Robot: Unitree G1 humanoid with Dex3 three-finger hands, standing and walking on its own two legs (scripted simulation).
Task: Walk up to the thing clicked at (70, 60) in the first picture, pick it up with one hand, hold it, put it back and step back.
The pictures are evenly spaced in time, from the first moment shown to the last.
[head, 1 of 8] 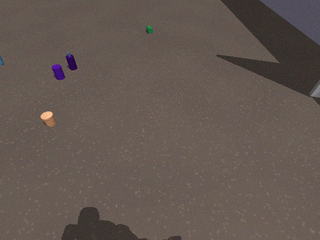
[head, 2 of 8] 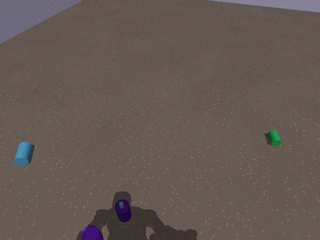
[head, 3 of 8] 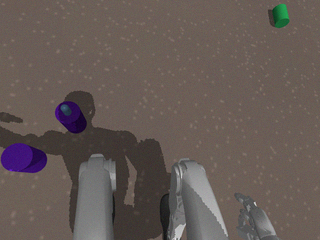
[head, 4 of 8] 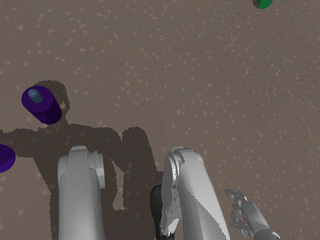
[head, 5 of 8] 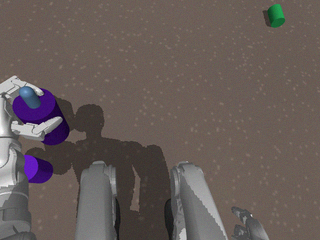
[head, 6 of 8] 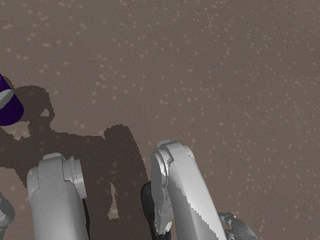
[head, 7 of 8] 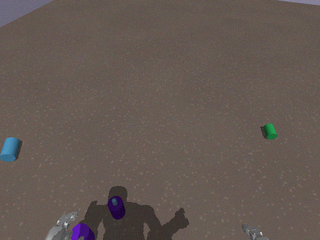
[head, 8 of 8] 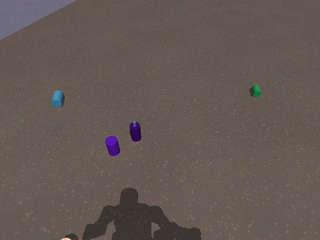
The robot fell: no
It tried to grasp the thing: yes
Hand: left
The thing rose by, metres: 0.65
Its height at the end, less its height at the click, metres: +0.00
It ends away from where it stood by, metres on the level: 0.01
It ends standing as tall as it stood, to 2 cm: yes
